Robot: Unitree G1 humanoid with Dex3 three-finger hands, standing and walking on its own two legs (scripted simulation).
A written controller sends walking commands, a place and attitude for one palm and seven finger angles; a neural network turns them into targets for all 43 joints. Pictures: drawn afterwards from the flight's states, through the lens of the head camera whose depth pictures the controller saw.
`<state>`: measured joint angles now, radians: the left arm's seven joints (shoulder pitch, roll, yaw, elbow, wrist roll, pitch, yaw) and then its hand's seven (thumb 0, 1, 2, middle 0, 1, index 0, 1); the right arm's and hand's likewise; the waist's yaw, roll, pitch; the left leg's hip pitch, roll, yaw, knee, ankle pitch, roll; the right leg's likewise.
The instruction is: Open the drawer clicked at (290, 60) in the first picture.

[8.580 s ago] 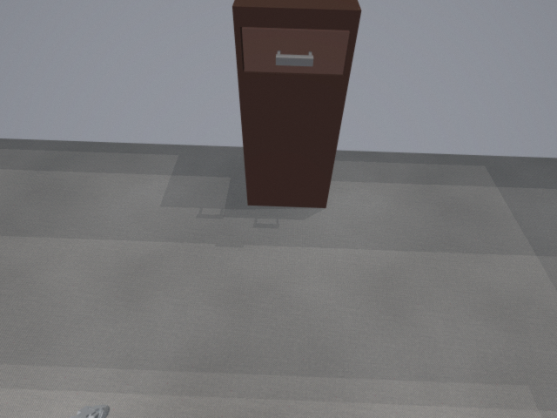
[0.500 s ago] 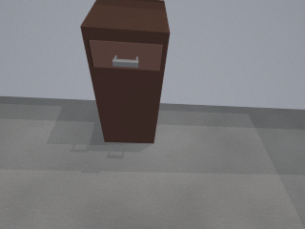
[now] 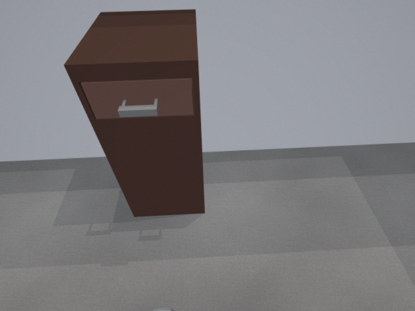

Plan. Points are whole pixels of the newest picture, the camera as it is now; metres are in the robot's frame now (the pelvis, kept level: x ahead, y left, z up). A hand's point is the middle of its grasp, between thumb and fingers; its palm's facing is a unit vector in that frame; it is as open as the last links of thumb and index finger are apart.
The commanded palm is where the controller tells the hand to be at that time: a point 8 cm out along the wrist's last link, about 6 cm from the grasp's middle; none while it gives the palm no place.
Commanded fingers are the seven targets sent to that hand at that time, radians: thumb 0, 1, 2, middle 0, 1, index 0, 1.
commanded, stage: take the last steps up to it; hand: left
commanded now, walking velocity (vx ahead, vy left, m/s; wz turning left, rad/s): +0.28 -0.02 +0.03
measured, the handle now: (139, 106) +0.71 +0.25 -0.01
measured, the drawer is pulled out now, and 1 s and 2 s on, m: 0.00 0.00 0.00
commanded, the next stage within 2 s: come to a stop and stand still in 0.34 s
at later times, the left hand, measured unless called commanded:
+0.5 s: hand out of the picture +0.16 +0.22 -0.18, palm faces +0.03 -0.99 -0.16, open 7.3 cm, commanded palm none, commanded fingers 0.00 0.90 0.90 -0.20 -0.30 -0.20 -0.30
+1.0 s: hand (132, 262) +0.27 +0.20 -0.16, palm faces +0.03 -0.97 -0.24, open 7.3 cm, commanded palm none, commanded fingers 0.00 0.90 0.90 -0.20 -0.30 -0.20 -0.30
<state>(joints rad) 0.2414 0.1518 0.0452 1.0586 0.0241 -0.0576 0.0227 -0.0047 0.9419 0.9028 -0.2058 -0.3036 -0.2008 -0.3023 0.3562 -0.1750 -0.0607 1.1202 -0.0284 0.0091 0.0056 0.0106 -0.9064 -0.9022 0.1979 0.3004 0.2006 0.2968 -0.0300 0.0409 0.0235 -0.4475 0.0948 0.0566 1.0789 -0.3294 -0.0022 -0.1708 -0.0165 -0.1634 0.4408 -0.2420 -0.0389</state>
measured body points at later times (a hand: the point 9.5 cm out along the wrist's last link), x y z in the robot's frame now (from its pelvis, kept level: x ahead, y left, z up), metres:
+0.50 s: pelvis +0.16 +0.05 +0.00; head +0.17 +0.06 +0.45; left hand +0.16 +0.27 -0.16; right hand +0.20 -0.19 -0.14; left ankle +0.17 +0.13 -0.74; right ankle +0.16 -0.10 -0.67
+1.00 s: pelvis +0.18 +0.02 +0.00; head +0.21 +0.00 +0.44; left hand +0.27 +0.26 -0.14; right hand +0.23 -0.23 -0.16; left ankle +0.14 +0.16 -0.69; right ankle +0.25 -0.10 -0.74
